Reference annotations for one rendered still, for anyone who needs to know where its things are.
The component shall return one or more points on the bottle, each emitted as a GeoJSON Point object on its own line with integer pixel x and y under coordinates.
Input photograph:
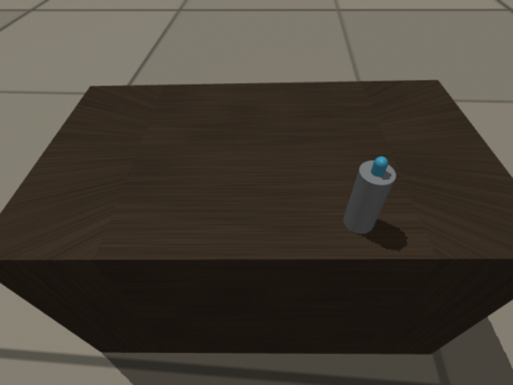
{"type": "Point", "coordinates": [371, 188]}

